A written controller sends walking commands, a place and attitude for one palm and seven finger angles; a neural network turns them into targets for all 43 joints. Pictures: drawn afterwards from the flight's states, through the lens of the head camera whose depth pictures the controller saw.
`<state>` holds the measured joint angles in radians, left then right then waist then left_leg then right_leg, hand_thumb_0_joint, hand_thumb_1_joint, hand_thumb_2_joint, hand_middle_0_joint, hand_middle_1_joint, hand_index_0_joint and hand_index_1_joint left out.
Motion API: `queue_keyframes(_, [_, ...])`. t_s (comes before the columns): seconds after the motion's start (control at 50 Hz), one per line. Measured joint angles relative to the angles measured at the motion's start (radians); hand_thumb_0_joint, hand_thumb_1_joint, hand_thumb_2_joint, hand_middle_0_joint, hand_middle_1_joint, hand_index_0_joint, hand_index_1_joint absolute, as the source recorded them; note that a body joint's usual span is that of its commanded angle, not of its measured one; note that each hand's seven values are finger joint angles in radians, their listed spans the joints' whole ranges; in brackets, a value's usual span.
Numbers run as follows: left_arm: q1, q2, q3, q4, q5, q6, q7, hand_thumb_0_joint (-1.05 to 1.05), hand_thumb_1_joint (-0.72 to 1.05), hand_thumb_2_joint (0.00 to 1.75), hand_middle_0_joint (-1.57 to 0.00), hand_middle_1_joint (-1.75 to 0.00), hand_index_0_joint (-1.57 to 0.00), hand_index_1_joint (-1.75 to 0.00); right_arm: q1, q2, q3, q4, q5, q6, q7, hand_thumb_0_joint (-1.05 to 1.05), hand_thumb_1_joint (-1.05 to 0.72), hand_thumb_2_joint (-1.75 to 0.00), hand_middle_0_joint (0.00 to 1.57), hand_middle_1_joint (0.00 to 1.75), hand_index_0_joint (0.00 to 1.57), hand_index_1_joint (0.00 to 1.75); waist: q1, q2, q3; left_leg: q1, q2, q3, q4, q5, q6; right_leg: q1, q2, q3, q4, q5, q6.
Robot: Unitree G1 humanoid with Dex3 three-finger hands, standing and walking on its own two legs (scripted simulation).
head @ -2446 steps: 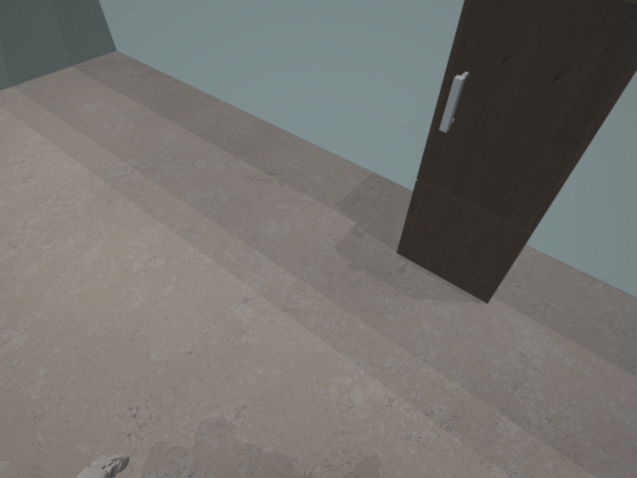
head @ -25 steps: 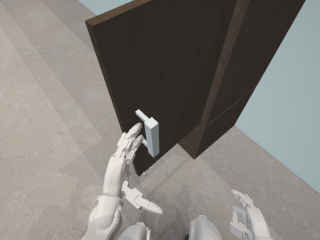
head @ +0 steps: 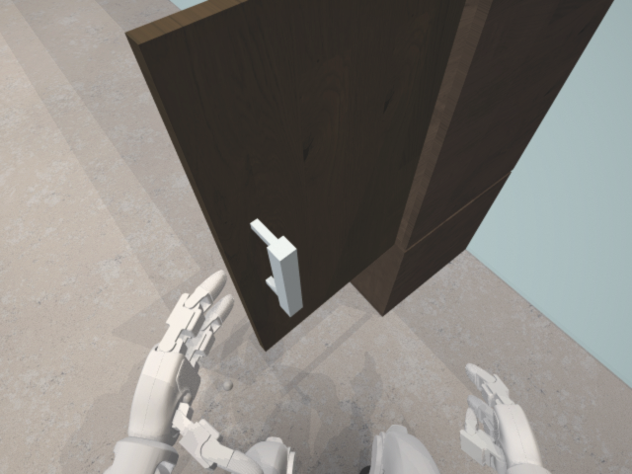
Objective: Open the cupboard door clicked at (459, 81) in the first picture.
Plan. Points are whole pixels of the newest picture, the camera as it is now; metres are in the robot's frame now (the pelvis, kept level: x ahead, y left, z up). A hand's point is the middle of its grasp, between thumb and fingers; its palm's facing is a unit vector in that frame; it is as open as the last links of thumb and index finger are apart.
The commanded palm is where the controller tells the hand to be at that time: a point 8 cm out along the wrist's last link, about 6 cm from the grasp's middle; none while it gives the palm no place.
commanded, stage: slide the hand sideways off the handle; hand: left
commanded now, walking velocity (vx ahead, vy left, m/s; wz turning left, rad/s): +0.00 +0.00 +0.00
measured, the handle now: (276, 270) +0.35 +0.08 +0.05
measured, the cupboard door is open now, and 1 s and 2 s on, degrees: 93 93 93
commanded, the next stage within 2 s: draw the hand back to the body in 0.10 s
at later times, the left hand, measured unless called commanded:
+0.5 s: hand (171, 395) +0.19 +0.15 +0.11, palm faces -0.08 -0.99 -0.08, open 16.3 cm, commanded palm +0.16 +0.21 +0.11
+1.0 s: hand (47, 349) +0.21 +0.23 +0.17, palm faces +0.22 -0.89 -0.39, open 13.9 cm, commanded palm +0.16 +0.27 +0.20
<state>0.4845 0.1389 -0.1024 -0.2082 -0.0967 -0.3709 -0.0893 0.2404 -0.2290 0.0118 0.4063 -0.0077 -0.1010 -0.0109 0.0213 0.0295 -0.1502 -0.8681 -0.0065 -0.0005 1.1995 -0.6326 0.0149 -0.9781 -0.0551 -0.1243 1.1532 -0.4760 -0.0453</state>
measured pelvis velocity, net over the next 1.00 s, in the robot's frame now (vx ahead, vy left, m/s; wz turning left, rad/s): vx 0.02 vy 0.02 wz -0.02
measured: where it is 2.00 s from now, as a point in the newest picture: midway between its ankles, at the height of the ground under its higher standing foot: outside the picture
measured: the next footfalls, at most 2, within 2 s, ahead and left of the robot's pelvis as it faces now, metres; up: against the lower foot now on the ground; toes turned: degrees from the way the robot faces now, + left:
none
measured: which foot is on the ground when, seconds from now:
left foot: down 0.00-1.00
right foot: down 0.00-1.00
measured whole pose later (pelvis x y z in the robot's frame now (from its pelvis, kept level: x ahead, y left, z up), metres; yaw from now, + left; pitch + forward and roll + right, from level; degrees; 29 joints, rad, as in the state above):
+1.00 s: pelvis +0.02 +0.02 +0.07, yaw -1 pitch +3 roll -2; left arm 0.60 0.32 0.12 -0.43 -0.02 -0.04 0.11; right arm 0.29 -0.22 0.05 0.53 0.01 -0.15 -0.10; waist 0.05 0.07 -0.08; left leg -0.32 -0.01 0.02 0.74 -0.47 0.04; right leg -0.42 -0.03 -0.10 0.69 -0.32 0.00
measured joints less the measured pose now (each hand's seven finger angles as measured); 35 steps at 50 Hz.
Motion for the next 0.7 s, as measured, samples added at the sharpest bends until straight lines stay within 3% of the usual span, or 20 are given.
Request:
queue_keyframes(0.14, [0.024,0.034,0.057,-0.001,-0.041,0.012,-0.068,-0.02,-0.50,0.30,-0.15,-0.30,-0.15,-0.30,-0.004,-0.008,-0.011,0.002,0.009,-0.010,-0.013,0.01,-0.90,-0.90,0.20,0.30,0.20,0.29,-0.005,0.000,-0.002,-0.022,0.009,-0.008,0.028,-0.005,-0.011,-0.020,0.007,-0.008,0.024,-0.004,-0.012])
queue_keyframes(0.3, [0.007,0.057,0.100,-0.026,-0.082,0.020,-0.090,-0.02,-0.50,0.30,-0.16,-0.30,-0.15,-0.30,-0.001,-0.010,-0.008,0.008,0.016,-0.031,-0.026,0.01,-0.90,-0.90,0.20,0.30,0.20,0.29,-0.005,0.000,0.000,-0.025,0.014,-0.015,0.041,0.001,-0.016,-0.018,0.011,-0.016,0.027,0.006,-0.018])
queue_keyframes(0.52, [0.034,0.092,0.166,-0.081,-0.134,0.137,-0.110,-0.02,-0.50,0.30,-0.16,-0.30,-0.15,-0.30,0.043,-0.010,0.023,-0.001,0.048,-0.029,-0.047,0.01,-0.90,-0.90,0.20,0.30,0.20,0.29,-0.015,0.026,0.004,0.145,0.013,-0.010,-0.111,0.064,-0.007,0.159,0.021,-0.011,-0.130,0.066,-0.004])
queue_keyframes(0.7, [0.051,0.126,0.212,-0.106,-0.152,0.160,-0.118,-0.02,-0.48,0.31,-0.16,-0.30,-0.16,-0.30,0.057,-0.023,0.028,0.022,0.050,-0.076,-0.057,0.01,-0.90,-0.90,0.20,0.30,0.20,0.30,-0.007,0.021,0.023,0.253,0.016,-0.009,-0.191,0.083,0.002,0.272,0.030,-0.009,-0.219,0.091,0.007])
